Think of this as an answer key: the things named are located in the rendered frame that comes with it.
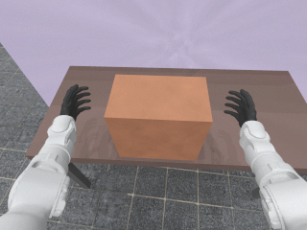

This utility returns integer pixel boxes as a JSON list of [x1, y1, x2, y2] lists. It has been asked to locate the robot right upper arm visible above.
[[259, 178, 307, 230]]

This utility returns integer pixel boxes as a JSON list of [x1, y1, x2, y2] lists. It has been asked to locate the robot right hand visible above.
[[224, 89, 257, 127]]

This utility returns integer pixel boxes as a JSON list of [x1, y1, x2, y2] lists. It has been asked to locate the carton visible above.
[[104, 74, 213, 161]]

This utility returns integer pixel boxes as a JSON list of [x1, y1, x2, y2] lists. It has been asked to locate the table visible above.
[[25, 65, 307, 198]]

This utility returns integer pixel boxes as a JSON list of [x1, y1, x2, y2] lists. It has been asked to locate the robot left hand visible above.
[[59, 84, 91, 122]]

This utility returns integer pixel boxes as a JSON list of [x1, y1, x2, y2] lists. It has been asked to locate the left robot forearm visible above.
[[8, 115, 77, 211]]

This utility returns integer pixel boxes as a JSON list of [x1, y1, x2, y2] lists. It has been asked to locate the robot left upper arm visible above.
[[0, 167, 70, 230]]

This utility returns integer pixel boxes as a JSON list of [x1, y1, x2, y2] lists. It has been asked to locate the right robot forearm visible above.
[[239, 120, 307, 189]]

